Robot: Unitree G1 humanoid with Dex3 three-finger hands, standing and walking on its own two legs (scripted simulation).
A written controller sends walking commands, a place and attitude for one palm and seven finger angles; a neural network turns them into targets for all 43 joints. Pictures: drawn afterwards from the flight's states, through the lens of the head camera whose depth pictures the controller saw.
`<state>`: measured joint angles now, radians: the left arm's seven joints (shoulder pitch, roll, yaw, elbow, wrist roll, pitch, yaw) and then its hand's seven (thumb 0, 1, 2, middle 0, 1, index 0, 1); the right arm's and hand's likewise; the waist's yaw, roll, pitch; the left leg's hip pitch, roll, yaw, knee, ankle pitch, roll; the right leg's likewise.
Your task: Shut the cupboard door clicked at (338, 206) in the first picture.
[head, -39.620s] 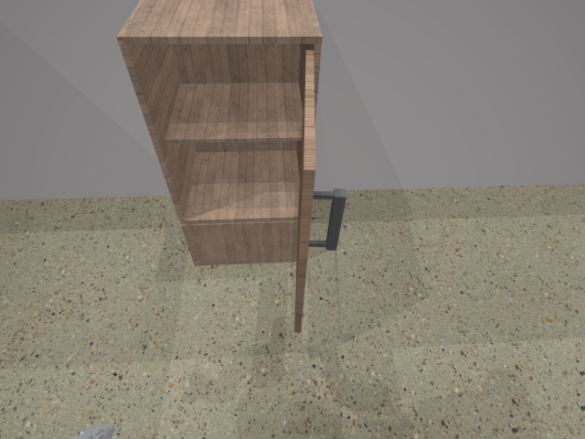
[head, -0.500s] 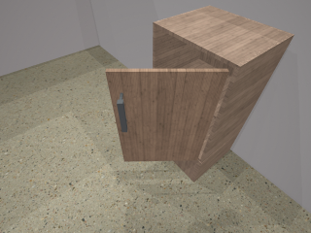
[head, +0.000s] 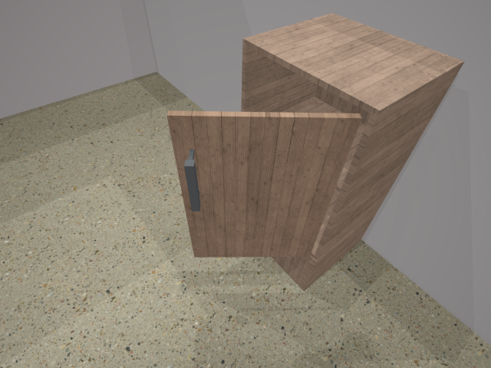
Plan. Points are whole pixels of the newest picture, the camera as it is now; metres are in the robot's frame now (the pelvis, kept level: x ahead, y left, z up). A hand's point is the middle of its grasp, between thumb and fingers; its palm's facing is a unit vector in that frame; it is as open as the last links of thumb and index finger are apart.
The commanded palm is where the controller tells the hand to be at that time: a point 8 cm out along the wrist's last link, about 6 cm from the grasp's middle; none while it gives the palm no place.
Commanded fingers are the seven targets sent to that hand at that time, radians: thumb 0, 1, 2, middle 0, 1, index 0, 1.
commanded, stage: look again from close up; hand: left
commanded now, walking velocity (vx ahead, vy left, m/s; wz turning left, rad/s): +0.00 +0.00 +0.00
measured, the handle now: (194, 181) +0.53 +0.16 -0.05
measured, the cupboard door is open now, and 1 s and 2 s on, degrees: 52 52 52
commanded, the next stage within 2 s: shuffle to correct the standing spot in 0.02 s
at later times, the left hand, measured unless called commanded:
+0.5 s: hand out of the picture -0.01 +0.15 -0.18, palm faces +0.07 -0.99 -0.15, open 7.4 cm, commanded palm none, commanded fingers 0.00 0.90 0.90 -0.20 -0.30 -0.20 -0.30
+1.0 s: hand out of the picture +0.10 +0.14 -0.19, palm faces +0.10 -0.98 -0.18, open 7.4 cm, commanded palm none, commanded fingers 0.00 0.90 0.90 -0.20 -0.30 -0.20 -0.30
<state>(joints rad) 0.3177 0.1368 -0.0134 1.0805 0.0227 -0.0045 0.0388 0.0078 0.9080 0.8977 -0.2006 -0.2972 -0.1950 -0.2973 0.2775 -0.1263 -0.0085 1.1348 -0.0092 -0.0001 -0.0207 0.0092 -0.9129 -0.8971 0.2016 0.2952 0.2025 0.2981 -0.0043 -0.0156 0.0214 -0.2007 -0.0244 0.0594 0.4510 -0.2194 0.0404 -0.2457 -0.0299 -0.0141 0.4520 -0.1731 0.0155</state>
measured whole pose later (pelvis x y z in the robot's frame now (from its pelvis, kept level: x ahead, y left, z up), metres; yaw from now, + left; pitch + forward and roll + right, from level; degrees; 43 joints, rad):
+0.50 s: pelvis +0.05 -0.01 -0.01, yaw +2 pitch -1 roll +0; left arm 0.42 0.14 0.02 1.09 0.03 0.01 0.01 0.01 0.91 0.90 -0.20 -0.30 -0.19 -0.30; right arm 0.36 -0.12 -0.03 1.14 -0.02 -0.01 -0.03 0.01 -0.91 -0.90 0.20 0.30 0.20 0.30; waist 0.00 -0.02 0.00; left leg -0.19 -0.01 0.02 0.52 -0.33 0.03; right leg -0.23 -0.02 -0.05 0.54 -0.30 0.00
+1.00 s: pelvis +0.11 -0.03 -0.01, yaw +3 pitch -2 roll +0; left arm 0.28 0.15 0.03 1.03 0.03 0.03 0.05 0.01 0.92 0.90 -0.20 -0.30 -0.20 -0.30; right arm 0.16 -0.14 -0.04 1.06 -0.01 0.00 -0.06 0.00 -0.94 -0.90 0.20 0.30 0.21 0.30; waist 0.01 -0.04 0.08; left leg -0.21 0.00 0.13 0.55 -0.32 0.05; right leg -0.21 -0.05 -0.05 0.56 -0.29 0.02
